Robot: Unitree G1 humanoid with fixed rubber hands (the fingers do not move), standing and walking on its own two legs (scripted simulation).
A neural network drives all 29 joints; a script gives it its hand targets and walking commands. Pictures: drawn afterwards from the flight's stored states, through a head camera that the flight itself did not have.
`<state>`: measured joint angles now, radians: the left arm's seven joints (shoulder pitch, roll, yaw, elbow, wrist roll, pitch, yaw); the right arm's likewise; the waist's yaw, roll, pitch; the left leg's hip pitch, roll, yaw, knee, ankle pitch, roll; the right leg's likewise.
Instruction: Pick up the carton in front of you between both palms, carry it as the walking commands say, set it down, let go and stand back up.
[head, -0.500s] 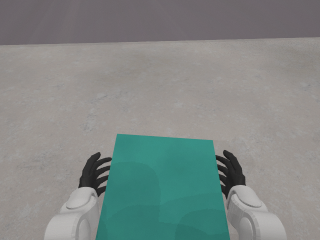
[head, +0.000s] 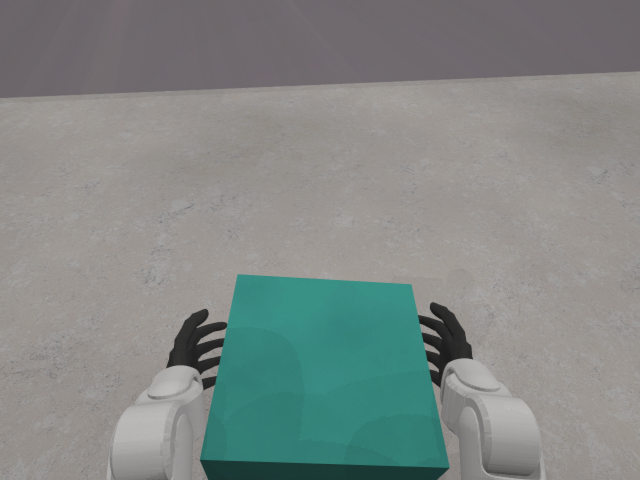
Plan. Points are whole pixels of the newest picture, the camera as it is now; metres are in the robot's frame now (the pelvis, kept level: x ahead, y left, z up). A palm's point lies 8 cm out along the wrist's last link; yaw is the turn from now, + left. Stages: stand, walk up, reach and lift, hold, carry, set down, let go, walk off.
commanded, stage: carry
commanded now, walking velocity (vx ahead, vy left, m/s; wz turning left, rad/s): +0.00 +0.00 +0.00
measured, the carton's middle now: (316, 405) +0.24 +0.00 -0.01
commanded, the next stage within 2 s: none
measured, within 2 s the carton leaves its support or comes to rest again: neither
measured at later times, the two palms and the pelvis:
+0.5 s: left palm (204, 383) +0.25 +0.14 +0.03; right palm (451, 376) +0.26 -0.16 +0.03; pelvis -0.04 -0.01 +0.00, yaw +0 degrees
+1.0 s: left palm (203, 391) +0.24 +0.13 +0.04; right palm (463, 385) +0.24 -0.17 +0.05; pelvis -0.06 -0.01 +0.00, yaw +0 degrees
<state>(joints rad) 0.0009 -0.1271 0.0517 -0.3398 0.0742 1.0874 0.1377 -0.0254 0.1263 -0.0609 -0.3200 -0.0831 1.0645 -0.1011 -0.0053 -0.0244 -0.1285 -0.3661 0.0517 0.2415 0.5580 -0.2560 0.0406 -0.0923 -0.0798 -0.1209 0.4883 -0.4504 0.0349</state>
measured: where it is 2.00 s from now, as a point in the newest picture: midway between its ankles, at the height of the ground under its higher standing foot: outside the picture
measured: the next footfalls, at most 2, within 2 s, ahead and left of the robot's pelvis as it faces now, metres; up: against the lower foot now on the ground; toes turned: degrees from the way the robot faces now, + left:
right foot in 1.92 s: +0.33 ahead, -0.13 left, +0.00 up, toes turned -3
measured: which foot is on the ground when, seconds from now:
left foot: down 0.00-1.00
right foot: down 0.00-1.00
